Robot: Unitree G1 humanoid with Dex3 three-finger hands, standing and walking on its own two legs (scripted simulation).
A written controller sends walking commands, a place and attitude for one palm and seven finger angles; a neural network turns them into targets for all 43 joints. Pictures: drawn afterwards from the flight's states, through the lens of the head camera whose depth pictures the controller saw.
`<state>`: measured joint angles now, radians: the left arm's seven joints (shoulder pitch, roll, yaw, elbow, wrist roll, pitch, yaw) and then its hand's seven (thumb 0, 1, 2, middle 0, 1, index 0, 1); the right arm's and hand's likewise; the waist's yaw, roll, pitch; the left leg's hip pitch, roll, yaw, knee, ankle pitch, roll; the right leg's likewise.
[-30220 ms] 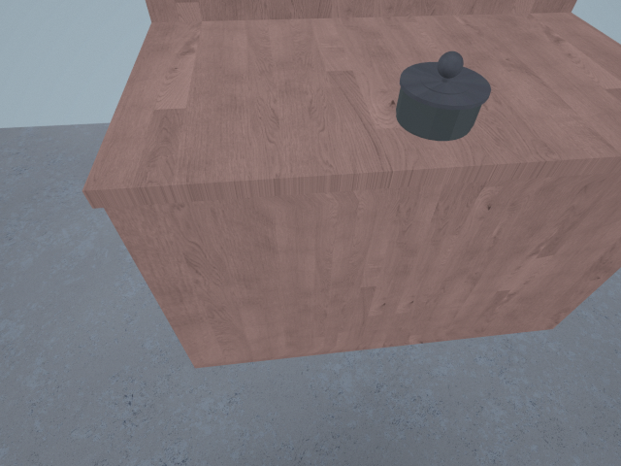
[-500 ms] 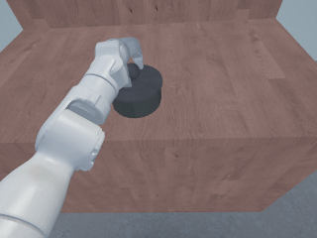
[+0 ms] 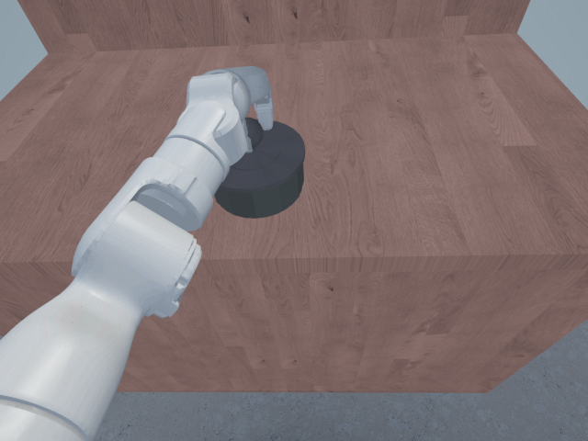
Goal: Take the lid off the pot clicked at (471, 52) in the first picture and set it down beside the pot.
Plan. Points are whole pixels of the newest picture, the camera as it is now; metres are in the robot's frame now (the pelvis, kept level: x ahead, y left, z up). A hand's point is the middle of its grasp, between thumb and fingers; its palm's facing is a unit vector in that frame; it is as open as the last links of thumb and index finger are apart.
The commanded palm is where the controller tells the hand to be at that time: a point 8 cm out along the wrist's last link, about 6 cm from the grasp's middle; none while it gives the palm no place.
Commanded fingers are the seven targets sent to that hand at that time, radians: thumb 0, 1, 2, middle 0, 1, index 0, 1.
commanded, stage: close the fingers and squeeze the knob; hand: left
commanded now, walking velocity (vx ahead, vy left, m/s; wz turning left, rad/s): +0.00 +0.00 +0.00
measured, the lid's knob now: (247, 133) +0.51 +0.05 +0.16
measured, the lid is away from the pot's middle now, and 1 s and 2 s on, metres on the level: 0.01 0.00 0.01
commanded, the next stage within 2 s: lift the lid straight up in 0.78 s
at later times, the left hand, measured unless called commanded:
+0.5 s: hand (240, 130) +0.47 +0.06 +0.19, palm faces -0.36 -0.06 -0.93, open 7.5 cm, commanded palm +0.47 +0.06 +0.24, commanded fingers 0.00 0.55 0.89 -0.76 -1.06 -0.71 -1.02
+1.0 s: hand (240, 127) +0.48 +0.06 +0.19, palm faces -0.39 -0.07 -0.92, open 7.5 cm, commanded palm +0.48 +0.06 +0.25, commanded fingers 0.00 0.70 0.95 -0.85 -1.11 -0.81 -1.06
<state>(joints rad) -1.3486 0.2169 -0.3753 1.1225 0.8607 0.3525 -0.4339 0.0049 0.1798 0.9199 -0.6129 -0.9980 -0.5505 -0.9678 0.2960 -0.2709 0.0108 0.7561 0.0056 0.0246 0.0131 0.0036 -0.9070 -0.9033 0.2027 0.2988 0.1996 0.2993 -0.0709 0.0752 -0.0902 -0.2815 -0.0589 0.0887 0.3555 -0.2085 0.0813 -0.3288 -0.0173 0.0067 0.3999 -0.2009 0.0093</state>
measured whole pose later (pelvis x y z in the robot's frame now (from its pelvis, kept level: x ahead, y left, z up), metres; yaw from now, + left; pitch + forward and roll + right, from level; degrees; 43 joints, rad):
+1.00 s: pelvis +0.00 +0.00 +0.00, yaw +0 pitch +8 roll +0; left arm -1.38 0.24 -0.34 1.17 0.87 0.35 -0.46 0.01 0.28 0.79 -0.66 -1.02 -0.61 -0.97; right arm 0.33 -0.28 0.01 0.76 0.01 0.05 -0.01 0.00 -0.91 -0.90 0.20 0.30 0.20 0.30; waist -0.10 0.06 -0.10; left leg -0.30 -0.05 0.09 0.37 -0.22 0.08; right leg -0.35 -0.01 0.01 0.40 -0.20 0.01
